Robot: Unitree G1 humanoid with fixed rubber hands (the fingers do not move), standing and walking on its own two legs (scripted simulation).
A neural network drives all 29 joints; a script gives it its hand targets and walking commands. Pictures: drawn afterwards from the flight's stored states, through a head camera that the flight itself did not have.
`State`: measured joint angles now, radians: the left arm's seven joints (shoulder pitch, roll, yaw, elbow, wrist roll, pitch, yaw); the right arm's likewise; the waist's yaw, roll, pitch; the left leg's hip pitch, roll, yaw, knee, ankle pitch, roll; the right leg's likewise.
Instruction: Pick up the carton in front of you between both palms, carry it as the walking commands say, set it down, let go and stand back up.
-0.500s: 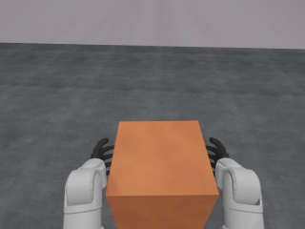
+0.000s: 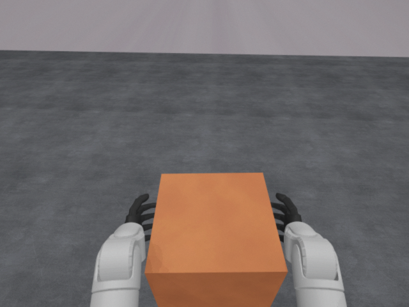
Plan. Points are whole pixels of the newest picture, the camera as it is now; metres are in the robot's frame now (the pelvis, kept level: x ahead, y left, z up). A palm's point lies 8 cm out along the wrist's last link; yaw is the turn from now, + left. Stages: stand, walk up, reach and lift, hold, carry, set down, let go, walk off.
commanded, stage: carry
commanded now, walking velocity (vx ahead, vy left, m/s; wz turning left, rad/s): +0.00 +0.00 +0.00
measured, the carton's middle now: (212, 248) +0.26 +0.00 -0.01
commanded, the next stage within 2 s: hold in 0.80 s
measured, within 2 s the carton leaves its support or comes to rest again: neither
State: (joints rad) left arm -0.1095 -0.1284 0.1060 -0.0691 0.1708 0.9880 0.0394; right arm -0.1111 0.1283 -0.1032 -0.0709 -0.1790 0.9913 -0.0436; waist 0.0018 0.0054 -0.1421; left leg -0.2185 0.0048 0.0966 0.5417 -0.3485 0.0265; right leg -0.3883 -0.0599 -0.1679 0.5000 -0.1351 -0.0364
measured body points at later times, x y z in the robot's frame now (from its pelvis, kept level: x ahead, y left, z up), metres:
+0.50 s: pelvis +0.00 +0.00 +0.00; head -0.03 +0.00 +0.45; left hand +0.30 +0.15 +0.04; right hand +0.30 -0.15 +0.03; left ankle -0.04 +0.10 -0.73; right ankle +0.08 -0.10 -0.73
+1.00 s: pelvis +0.00 +0.01 +0.01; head -0.02 -0.01 +0.46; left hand +0.28 +0.17 +0.04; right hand +0.29 -0.13 +0.03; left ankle -0.04 +0.10 -0.73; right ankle +0.08 -0.11 -0.73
